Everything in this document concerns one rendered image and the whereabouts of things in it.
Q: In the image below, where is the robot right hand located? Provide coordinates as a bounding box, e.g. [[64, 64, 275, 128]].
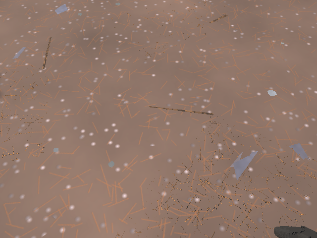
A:
[[273, 225, 317, 238]]

